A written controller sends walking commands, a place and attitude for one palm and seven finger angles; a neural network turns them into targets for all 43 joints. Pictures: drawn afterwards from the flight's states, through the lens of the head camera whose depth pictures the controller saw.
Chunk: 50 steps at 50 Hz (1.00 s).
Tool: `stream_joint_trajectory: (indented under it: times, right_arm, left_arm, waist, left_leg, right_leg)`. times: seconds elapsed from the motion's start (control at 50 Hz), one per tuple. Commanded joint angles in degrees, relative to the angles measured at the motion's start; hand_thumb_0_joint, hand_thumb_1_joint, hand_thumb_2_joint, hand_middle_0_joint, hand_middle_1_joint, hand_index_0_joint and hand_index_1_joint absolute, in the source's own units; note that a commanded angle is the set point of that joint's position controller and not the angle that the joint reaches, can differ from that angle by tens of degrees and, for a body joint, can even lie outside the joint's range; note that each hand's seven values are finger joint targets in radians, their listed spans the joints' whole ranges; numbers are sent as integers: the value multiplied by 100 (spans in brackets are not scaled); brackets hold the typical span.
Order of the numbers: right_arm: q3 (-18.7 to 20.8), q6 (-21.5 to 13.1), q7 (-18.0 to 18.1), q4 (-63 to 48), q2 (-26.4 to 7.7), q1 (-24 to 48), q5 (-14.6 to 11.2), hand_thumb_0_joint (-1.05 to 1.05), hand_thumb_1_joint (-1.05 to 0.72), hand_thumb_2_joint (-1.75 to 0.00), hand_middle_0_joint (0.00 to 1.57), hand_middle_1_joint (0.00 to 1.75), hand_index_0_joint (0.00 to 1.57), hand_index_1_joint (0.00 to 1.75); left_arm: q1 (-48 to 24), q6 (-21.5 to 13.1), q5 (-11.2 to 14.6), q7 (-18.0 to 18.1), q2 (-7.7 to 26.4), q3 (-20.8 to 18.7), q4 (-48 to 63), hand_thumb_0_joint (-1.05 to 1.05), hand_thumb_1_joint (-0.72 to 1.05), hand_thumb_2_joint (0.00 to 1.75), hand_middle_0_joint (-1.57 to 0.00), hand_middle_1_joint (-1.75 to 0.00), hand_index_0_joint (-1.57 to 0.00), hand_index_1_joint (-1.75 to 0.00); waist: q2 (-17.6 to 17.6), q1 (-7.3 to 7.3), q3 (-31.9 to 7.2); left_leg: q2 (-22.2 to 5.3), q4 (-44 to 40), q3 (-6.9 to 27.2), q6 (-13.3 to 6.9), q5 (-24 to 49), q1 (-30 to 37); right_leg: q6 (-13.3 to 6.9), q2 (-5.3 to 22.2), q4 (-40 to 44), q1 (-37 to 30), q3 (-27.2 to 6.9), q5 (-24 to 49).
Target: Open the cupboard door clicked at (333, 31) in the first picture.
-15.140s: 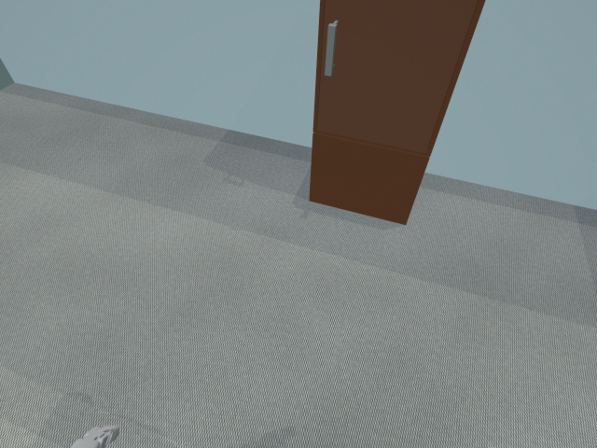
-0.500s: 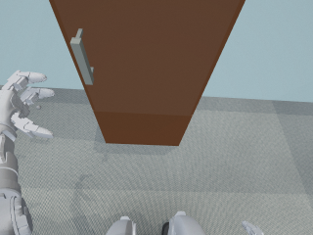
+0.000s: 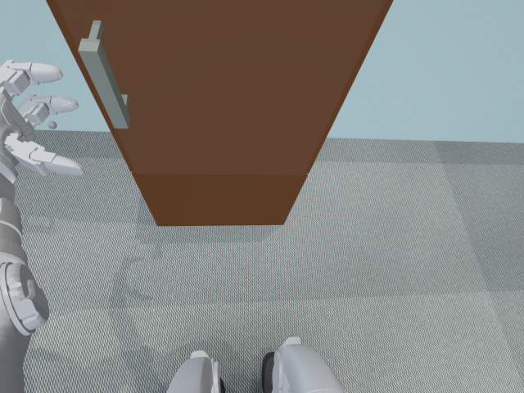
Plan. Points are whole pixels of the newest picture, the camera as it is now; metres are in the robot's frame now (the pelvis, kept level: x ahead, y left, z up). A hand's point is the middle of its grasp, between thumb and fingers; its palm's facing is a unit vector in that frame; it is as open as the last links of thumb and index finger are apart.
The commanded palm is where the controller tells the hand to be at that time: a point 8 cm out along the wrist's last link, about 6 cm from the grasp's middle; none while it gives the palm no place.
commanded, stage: move the hooked fingers beside the handle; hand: left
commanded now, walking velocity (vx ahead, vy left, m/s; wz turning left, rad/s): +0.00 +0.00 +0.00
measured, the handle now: (110, 79) +0.58 +0.21 +0.06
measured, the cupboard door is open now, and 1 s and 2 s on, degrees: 0 0 0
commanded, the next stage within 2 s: slide the fingers in behind the handle in 1.10 s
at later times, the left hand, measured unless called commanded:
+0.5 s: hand (68, 94) +0.54 +0.26 +0.06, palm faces -0.02 -1.00 -0.02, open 14.0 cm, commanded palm +0.52 +0.29 +0.06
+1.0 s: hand (69, 104) +0.52 +0.26 +0.06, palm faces +0.00 -1.00 -0.02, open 14.0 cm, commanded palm +0.51 +0.30 +0.06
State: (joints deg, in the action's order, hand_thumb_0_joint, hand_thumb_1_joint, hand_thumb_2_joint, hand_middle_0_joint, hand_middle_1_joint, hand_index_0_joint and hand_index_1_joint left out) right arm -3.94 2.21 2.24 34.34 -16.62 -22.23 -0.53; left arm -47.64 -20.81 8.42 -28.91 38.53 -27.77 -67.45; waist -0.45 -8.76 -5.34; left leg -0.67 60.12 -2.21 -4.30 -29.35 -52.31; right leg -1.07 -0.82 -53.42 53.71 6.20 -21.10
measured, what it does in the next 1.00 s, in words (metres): stands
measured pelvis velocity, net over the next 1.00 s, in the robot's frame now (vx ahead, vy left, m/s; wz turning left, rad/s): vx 0.02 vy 0.00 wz -0.02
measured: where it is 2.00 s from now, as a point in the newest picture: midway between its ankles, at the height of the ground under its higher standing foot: outside the picture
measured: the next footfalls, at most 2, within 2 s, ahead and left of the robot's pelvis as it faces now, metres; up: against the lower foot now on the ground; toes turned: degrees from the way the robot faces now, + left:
none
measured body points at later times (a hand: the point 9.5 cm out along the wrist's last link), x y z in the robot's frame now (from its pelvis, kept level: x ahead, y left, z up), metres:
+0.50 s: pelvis +0.01 +0.00 -0.01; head +0.19 +0.04 +0.40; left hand +0.54 +0.32 +0.07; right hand -0.03 -0.26 -0.10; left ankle -0.01 +0.06 -0.67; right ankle +0.04 -0.12 -0.67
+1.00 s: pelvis +0.02 +0.00 +0.00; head +0.18 +0.04 +0.42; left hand +0.52 +0.32 +0.06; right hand +0.02 -0.27 -0.10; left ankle -0.01 +0.06 -0.67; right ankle +0.04 -0.12 -0.67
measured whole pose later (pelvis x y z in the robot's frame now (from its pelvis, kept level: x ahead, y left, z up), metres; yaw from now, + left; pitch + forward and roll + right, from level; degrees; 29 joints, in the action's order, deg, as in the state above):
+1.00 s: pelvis +0.02 +0.00 +0.00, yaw -1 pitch +25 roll -5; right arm -4.1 6.5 0.7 31.9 -16.4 -22.6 0.6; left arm -51.4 -20.3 5.2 -26.0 41.7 -29.7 -69.4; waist -1.1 -11.3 -5.3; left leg -1.8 60.7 -1.5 -4.1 -30.9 -54.7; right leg -1.2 -2.2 -52.6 55.7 6.5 -21.8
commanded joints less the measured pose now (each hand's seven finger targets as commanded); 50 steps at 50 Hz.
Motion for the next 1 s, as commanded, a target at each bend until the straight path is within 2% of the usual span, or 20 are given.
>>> stream_joint_trajectory:
  times: [0.0, 0.1, 0.12, 0.16, 0.24, 0.28, 0.32, 0.36, 0.38, 0.52, 0.56, 0.62, 0.64, 0.68, 0.78, 0.82, 0.88, 0.92, 0.94, 0.98]
  right_arm:
    - [434, 2, 59, -287, -1198, -971, 54, 0, -90, -90, 20, 30, 20, 30]
    - [384, 77, 49, -252, -1223, -1065, 83, 0, -90, -90, 20, 30, 20, 30]
    - [383, 93, 57, -237, -1249, -1091, 94, 0, -90, -90, 20, 30, 20, 30]
    - [361, 129, 54, -263, -1258, -1172, 95, 0, -90, -90, 20, 30, 20, 30]
    - [292, 209, 56, -263, -1250, -1246, 95, 0, -90, -90, 20, 30, 20, 30]
    - [309, 241, 52, -236, -1288, -1331, 121, 0, -90, -90, 20, 30, 20, 30]
    - [321, 272, 29, -279, -1279, -1390, 137, 0, -90, -90, 20, 30, 20, 30]
    - [357, 297, -21, -315, -1278, -1465, 167, 0, -90, -90, 20, 30, 20, 30]
    - [380, 335, -36, -308, -1266, -1474, 170, 0, -90, -90, 20, 30, 20, 30]
    - [427, 442, -107, -361, -1221, -1448, 138, 0, -90, -90, 20, 30, 20, 30]
    - [443, 447, -112, -337, -1222, -1471, 152, 0, -90, -90, 20, 30, 20, 30]
    - [428, 452, -120, -259, -1188, -1430, 153, 0, -90, -90, 20, 30, 20, 30]
    - [425, 458, -111, -249, -1180, -1441, 153, 0, -90, -90, 20, 30, 20, 30]
    - [449, 467, -127, -230, -1168, -1457, 159, 0, -90, -90, 20, 30, 20, 30]
    - [446, 488, -129, -292, -1161, -1361, 134, 0, -90, -90, 20, 30, 20, 30]
    - [436, 478, -119, -337, -1159, -1319, 127, 0, -90, -90, 20, 30, 20, 30]
    - [450, 452, -101, -341, -1164, -1290, 144, 0, -90, -90, 20, 30, 20, 30]
    - [441, 410, -97, -369, -1172, -1240, 141, 0, -90, -90, 20, 30, 20, 30]
    - [446, 390, -69, -356, -1184, -1245, 144, 0, -90, -90, 20, 30, 20, 30]
    - [453, 384, -90, -321, -1162, -1259, 152, 0, -90, -90, 20, 30, 20, 30]
  left_arm:
    - [-2507, -337, 20, 84, 1994, -347, 989, 0, -50, 30, -30, -120, -30, -120]
    - [-2950, -390, -69, 86, 2160, -321, 833, 0, -50, 30, -30, -120, -30, -120]
    - [-3029, -367, -75, 102, 2360, -458, 778, 0, -50, 30, -30, -120, -30, -120]
    - [-3013, -303, -150, 76, 2490, -471, 684, 0, -50, 30, -30, -120, -30, -120]
    - [-3366, -108, -256, 54, 2395, -225, 407, 0, -50, 30, -30, -120, -30, -120]
    - [-3571, -92, -287, 75, 2607, -348, 525, 0, -50, 30, -30, -120, -30, -120]
    - [-3259, -102, -267, 63, 2613, -425, 587, 0, -50, 30, -30, -120, -30, -120]
    - [-2984, -148, -259, 39, 2700, -571, 830, 0, -50, 30, -30, -120, -30, -120]
    - [-2895, -150, -234, 38, 2628, -547, 935, 0, -50, 30, -30, -120, -30, -120]
    - [-2679, -69, -142, 144, 2423, -566, 1235, 0, -50, 30, -30, -120, -30, -120]
    - [-2750, -168, -151, 192, 2475, -613, 1428, 0, -50, 30, -30, -120, -30, -120]
    - [-2785, -191, -170, 267, 2193, -405, 1180, 0, -50, 30, -30, -120, -30, -120]
    - [-2911, -228, -173, 263, 2125, -328, 1260, 0, -50, 30, -30, -120, -30, -120]
    - [-2691, -222, -160, 246, 1977, -266, 1268, 0, -50, 30, -30, -120, -30, -120]
    - [-2324, -122, -83, 190, 1776, -192, 919, 0, -50, 30, -30, -120, -30, -120]
    - [-2399, -117, -91, 217, 1828, -218, 863, 0, -50, 30, -30, -120, -30, -120]
    - [-2629, -271, -132, 280, 2055, -344, 1071, 0, -50, 30, -30, -120, -30, -120]
    - [-2634, -338, -140, 324, 2151, -408, 1029, 0, -50, 30, -30, -120, -30, -120]
    - [-2834, -423, -160, 336, 2340, -504, 1169, 0, -50, 30, -30, -120, -30, -120]
    - [-2921, -502, -160, 311, 2270, -457, 1366, 0, -50, 30, -30, -120, -30, -120]
  waist:
    - [-934, -98, -2584]
    - [-1245, -234, -2764]
    - [-1051, -274, -2723]
    - [-1176, -265, -2875]
    - [-1311, -459, -2572]
    - [-1370, -495, -2887]
    - [-1403, -410, -3153]
    - [-1743, -256, -3518]
    - [-1652, -251, -3513]
    - [-1343, -264, -3159]
    - [-1549, -236, -3191]
    - [-1382, -357, -2801]
    - [-1629, -353, -2774]
    - [-1735, -298, -2986]
    - [-1109, -301, -2699]
    - [-1003, -314, -2609]
    - [-1257, -280, -2699]
    - [-1056, -304, -2660]
    - [-1193, -287, -2752]
    - [-1536, -253, -3133]
  left_leg:
    - [-154, -704, 773, 423, 2982, 1712]
    - [-172, -567, 801, 428, 3038, 1715]
    - [-174, -534, 797, 385, 2989, 1565]
    - [-177, -516, 796, 379, 3143, 1600]
    - [-179, -430, 799, 332, 3036, 1384]
    - [-208, -362, 846, 352, 3206, 1548]
    - [-222, -337, 847, 368, 3565, 1691]
    - [-272, -333, 914, 475, 4234, 2156]
    - [-295, -343, 930, 492, 4410, 2261]
    - [-284, -500, 846, 388, 4119, 2083]
    - [-307, -499, 872, 448, 4354, 2327]
    - [-296, -533, 854, 424, 4004, 2195]
    - [-302, -523, 893, 464, 4237, 2361]
    - [-316, -516, 901, 519, 4540, 2646]
    - [-272, -576, 818, 408, 4176, 2167]
    - [-225, -597, 754, 344, 3799, 1841]
    - [-225, -560, 757, 394, 3834, 1979]
    - [-198, -538, 699, 342, 3485, 1681]
    - [-204, -501, 742, 367, 3619, 1747]
    - [-219, -479, 774, 434, 3921, 2152]
  right_leg:
    - [-62, -178, 283, -1048, -389, 1260]
    - [-72, -199, 213, -888, -395, 1279]
    - [-64, -205, 211, -977, -399, 1352]
    - [-65, -215, 182, -1030, -409, 1474]
    - [-65, -219, 149, -714, -373, 1409]
    - [-41, -227, 131, -680, -366, 1467]
    - [-46, -231, 111, -799, -373, 1678]
    - [-72, -244, 63, -780, -338, 1856]
    - [-57, -243, 92, -798, -318, 1925]
    - [-22, -295, 269, -986, -322, 1936]
    - [-49, -306, 269, -907, -317, 1937]
    - [-33, -313, 332, -765, -303, 1721]
    - [-68, -305, 313, -646, -291, 1742]
    - [-56, -307, 338, -620, -282, 1796]
    - [-40, -308, 370, -948, -298, 1927]
    - [-32, -288, 369, -1115, -343, 1930]
    - [-62, -283, 317, -1048, -362, 1896]
    - [-50, -279, 313, -1196, -408, 1873]
    - [-91, -275, 235, -1205, -405, 1931]
    - [-76, -275, 235, -1155, -411, 1964]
